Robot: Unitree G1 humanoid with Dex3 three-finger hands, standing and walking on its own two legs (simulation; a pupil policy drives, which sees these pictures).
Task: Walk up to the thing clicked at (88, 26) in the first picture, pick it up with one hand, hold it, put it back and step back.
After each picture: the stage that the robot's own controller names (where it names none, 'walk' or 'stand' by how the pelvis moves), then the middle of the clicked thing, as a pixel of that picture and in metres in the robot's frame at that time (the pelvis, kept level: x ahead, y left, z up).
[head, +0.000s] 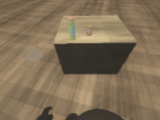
stand; (89, 30) +0.99 +0.07 -0.01
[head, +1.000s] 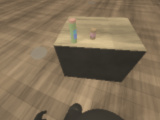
walk; (93, 33) +0.89 +0.05 -0.01
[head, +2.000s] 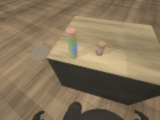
stand; (100, 48) +0.58 -0.03 +0.02
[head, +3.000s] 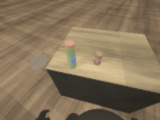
stand; (97, 58) +0.54 -0.03 -0.01
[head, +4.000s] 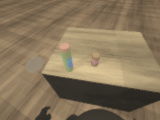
stand; (95, 59) +0.51 -0.01 -0.01
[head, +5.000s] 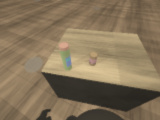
stand; (93, 59) +0.53 +0.00 -0.02
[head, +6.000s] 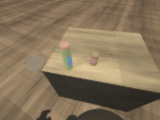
stand; (94, 58) +0.53 +0.00 -0.02
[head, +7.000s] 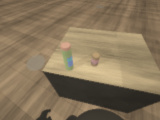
stand; (95, 59) +0.52 -0.01 -0.02
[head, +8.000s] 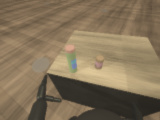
rise first; (99, 62) +0.50 -0.02 -0.01
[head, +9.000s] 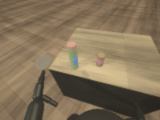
go down; (100, 59) +0.52 -0.03 -0.01
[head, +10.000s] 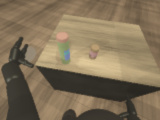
go down; (93, 52) +0.53 -0.04 +0.00
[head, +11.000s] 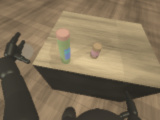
go down; (95, 51) +0.52 -0.04 +0.03
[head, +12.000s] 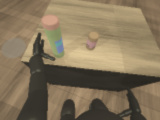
close in; (91, 41) +0.54 -0.02 +0.06
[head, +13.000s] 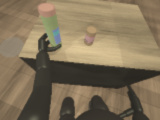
close; (90, 36) +0.56 -0.02 +0.08
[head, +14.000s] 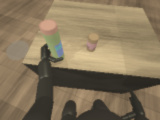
lift; (92, 43) +0.52 -0.02 +0.07
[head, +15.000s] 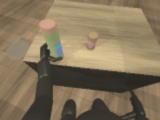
lift; (91, 41) +0.54 -0.02 +0.07
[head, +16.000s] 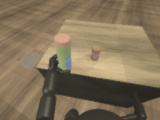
lift; (95, 53) +0.52 -0.03 +0.04
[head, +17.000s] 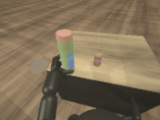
hold; (97, 59) +0.54 -0.04 +0.01
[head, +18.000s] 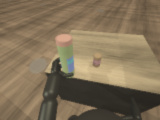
hold; (97, 60) +0.52 -0.03 +0.00
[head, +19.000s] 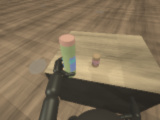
crouch; (95, 60) +0.52 -0.03 +0.00
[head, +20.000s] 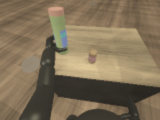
crouch; (92, 56) +0.53 -0.03 +0.00
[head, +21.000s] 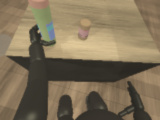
lower; (84, 30) +0.58 -0.02 +0.09
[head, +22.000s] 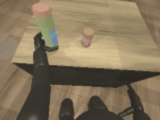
lower; (87, 38) +0.54 -0.02 +0.08
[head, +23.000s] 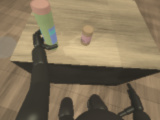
lower; (86, 36) +0.55 -0.02 +0.08
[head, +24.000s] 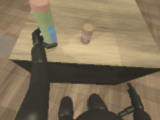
lower; (86, 34) +0.55 -0.02 +0.09
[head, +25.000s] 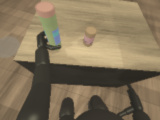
open; (89, 37) +0.54 -0.02 +0.08
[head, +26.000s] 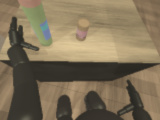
rise; (82, 30) +0.56 -0.01 +0.09
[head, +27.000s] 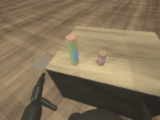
sink last; (101, 58) +0.50 -0.04 +0.04
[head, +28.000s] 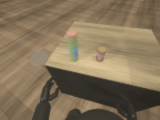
stand; (100, 54) +0.53 -0.03 +0.03
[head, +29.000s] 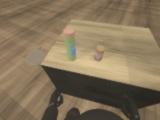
stand; (99, 53) +0.52 -0.03 +0.05
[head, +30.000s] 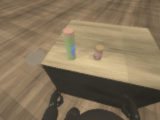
stand; (98, 52) +0.53 -0.02 +0.05
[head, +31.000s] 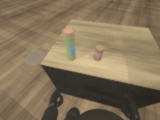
stand; (98, 53) +0.53 -0.03 +0.05
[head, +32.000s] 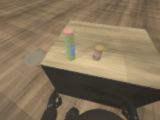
stand; (97, 53) +0.53 -0.03 +0.05
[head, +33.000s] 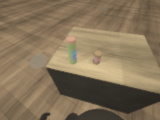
stand; (97, 57) +0.54 -0.02 -0.01
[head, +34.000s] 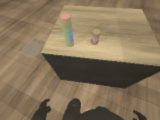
walk; (95, 37) +0.64 +0.00 +0.02
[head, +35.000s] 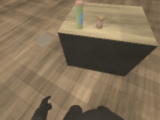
walk; (100, 22) +0.93 -0.04 +0.01
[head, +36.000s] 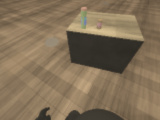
stand; (99, 24) +1.16 -0.05 +0.00
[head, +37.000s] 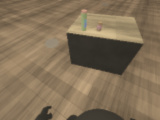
stand; (99, 26) +1.15 -0.06 -0.02
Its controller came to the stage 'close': yes
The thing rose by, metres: 0.00
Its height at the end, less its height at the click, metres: +0.00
